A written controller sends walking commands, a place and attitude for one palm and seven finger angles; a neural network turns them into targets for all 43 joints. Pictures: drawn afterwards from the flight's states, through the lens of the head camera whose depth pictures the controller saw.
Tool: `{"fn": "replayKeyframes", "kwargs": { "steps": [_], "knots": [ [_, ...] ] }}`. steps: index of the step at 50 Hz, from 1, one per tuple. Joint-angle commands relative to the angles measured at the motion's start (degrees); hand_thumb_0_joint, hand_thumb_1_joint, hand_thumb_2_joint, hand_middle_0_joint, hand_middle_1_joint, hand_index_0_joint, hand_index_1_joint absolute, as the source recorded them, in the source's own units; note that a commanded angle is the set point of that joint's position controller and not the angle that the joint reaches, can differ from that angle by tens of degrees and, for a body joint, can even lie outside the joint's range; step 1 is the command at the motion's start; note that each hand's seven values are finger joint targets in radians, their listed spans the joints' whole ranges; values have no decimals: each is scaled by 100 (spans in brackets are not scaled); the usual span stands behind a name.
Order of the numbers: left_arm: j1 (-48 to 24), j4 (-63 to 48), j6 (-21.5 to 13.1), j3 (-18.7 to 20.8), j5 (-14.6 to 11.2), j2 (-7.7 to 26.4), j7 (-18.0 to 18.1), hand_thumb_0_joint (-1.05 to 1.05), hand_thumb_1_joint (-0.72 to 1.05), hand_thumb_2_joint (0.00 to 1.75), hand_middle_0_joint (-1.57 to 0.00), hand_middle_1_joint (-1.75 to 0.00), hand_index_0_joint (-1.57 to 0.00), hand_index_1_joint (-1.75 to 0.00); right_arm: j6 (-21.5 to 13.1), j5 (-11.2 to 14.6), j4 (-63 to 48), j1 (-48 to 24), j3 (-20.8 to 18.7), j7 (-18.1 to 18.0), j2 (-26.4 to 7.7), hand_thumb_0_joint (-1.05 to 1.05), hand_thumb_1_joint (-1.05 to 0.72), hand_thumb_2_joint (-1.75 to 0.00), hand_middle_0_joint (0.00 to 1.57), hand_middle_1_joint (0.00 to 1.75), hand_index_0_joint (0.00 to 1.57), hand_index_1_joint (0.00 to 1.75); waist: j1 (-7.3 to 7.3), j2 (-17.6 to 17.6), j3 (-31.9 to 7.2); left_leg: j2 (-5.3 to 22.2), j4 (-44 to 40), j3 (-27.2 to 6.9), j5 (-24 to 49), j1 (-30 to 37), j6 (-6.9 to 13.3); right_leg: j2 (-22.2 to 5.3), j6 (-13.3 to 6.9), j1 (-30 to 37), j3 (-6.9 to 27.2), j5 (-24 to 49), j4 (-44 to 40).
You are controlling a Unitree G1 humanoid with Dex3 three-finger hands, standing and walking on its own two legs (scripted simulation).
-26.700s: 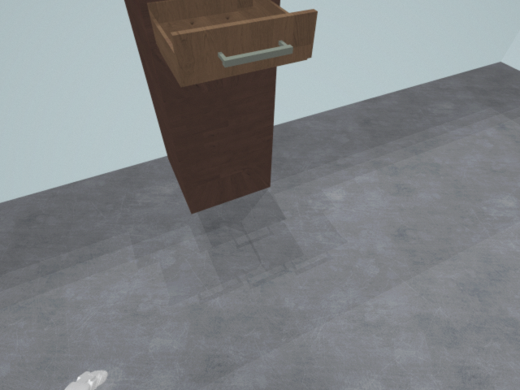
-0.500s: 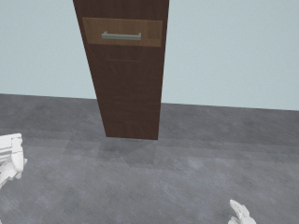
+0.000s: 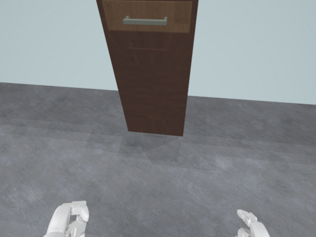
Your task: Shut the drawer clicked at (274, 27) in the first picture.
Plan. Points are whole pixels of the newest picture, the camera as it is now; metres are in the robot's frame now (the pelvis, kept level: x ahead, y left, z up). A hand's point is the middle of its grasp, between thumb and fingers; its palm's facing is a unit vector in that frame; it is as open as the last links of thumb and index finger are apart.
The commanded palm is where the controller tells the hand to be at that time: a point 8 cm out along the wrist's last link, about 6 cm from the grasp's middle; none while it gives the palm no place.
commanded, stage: let the arm hang, fingers relaxed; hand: left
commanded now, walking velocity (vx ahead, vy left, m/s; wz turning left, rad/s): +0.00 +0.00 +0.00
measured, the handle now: (145, 20) +0.93 +0.09 +0.13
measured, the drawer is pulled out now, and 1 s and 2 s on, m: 0.00 0.00 0.00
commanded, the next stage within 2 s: look to check the result in 0.92 s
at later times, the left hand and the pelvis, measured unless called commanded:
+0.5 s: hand out of the picture -0.02 +0.22 -0.14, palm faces +0.02 -0.97 -0.26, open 6.3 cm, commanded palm none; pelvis -0.01 +0.02 +0.02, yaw +0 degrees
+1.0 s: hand out of the picture +0.04 +0.20 -0.14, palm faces +0.00 -0.97 -0.25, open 7.4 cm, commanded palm none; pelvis +0.01 +0.01 +0.03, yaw +0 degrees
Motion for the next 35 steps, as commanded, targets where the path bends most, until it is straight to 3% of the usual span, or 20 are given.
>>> {"fn": "replayKeyframes", "kwargs": {
  "steps": [1,2,3,5,6,8,9,10,12,16,21,27,35],
  "knots": [
    [166,687,-244,-44,-65,1020,-70,0,90,90,-100,-117,-100,-117,108,87,-168,368,-199,-5,-397,0,-90,-90,20,30,20,30,-47,-836,-460,154,-254,-330,-145,647,-124,-1207,-628,221,1053,2173,-1703],
    [-104,993,-233,-80,-82,933,-59,0,90,90,-96,-112,-96,-112,177,42,6,302,-189,-5,-369,0,-90,-90,20,30,20,30,-80,-808,-245,247,-342,-353,217,872,-111,-937,-553,-152,961,1405,-1777],
    [-202,1269,-225,-120,-103,824,-49,0,90,90,-92,-108,-92,-108,187,37,140,279,-171,1,-340,0,-90,-90,20,30,20,30,-79,-374,-75,326,-518,-404,630,1015,-93,-739,-456,-296,791,1059,-1768],
    [-48,1712,-229,-143,-134,691,-10,0,90,90,-84,-99,-84,-99,168,47,347,310,-153,-16,-352,0,-90,-90,20,30,20,30,14,397,-139,568,-922,-654,1165,1083,-23,-405,-281,-4,501,935,-1644],
    [61,1883,-222,-105,-139,544,14,0,90,90,-80,-95,-80,-95,157,24,447,343,-166,-40,-312,0,-90,-90,20,30,20,30,75,890,-270,670,-1137,-799,1085,926,47,-321,-253,322,400,850,-1612],
    [119,2300,-179,-161,-158,563,6,0,90,90,-72,-86,-72,-86,176,39,632,336,-141,-57,-315,0,-90,-90,20,30,20,30,147,1132,-248,711,-1546,-925,417,683,77,-233,-230,660,281,468,-1689],
    [126,2463,-180,-168,-160,555,-1,0,90,90,-68,-82,-68,-82,182,46,714,378,-145,-67,-307,0,-90,-90,20,30,20,30,156,982,-226,727,-1656,-956,181,630,75,-220,-241,731,257,415,-1761],
    [139,2600,-194,-178,-156,589,-1,0,90,90,-64,-78,-64,-78,192,65,768,404,-173,-77,-355,0,-90,-90,20,30,20,30,174,579,-221,735,-1641,-972,193,713,76,-223,-258,721,276,455,-1848],
    [55,2880,-197,-205,-158,551,-8,0,90,90,-56,-69,-56,-69,191,72,965,579,-184,-92,-340,0,-90,-90,20,30,20,30,114,268,-224,751,-1808,-998,-16,841,76,-251,-257,682,262,316,-1961],
    [67,3288,-208,-215,-154,605,-4,0,90,90,-40,-52,-40,-52,180,89,1255,725,-223,-106,-389,0,-90,-90,20,30,20,30,113,-11,-113,773,-2017,-1015,-212,945,97,-285,-257,627,227,230,-2073],
    [105,3655,-224,-229,-154,628,12,0,90,90,-20,-30,-20,-30,171,98,1557,826,-232,-116,-393,0,-90,-90,20,30,20,30,104,-39,118,748,-2118,-949,-276,1011,91,-319,-264,488,262,101,-2195],
    [73,3895,-231,-235,-148,595,29,0,90,90,-20,-30,-20,-30,166,94,1779,849,-236,-126,-353,0,-90,-90,20,30,20,30,102,-30,356,719,-2166,-894,-270,987,82,-343,-256,385,308,15,-2285],
    [-30,3966,-262,-209,-145,649,40,0,90,90,-20,-30,-20,-30,144,97,1846,774,-262,-133,-397,0,-90,-90,20,30,20,30,110,21,276,712,-2106,-848,-19,1099,64,-362,-260,457,343,214,-2301]
  ]
}}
